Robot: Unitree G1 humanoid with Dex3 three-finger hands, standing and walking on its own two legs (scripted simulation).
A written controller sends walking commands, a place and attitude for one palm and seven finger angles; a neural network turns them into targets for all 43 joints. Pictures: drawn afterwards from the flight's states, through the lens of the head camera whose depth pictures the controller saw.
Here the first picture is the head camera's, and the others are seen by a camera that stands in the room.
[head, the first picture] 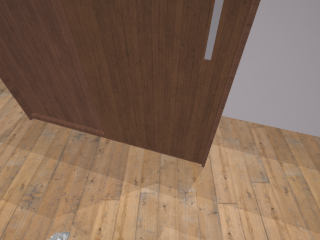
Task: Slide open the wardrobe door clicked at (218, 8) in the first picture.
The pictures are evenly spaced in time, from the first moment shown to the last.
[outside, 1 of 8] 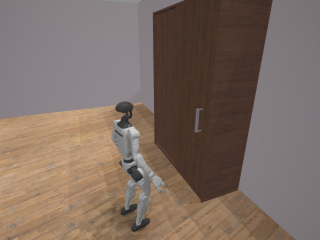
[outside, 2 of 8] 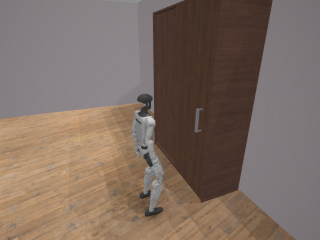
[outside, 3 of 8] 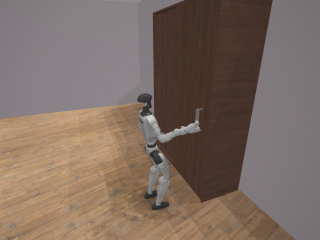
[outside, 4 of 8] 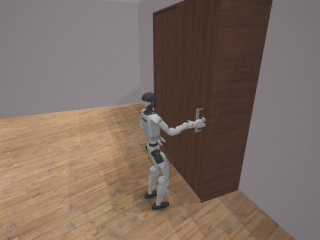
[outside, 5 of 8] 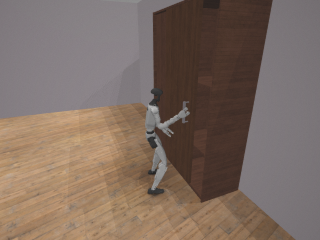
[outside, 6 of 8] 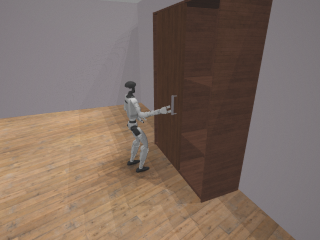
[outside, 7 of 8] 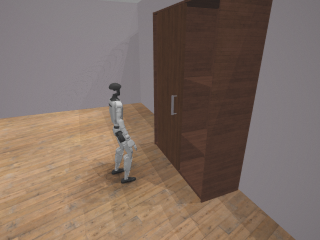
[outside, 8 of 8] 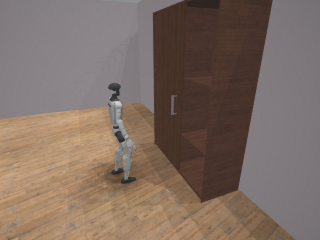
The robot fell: no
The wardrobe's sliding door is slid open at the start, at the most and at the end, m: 0.00 0.60 0.58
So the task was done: yes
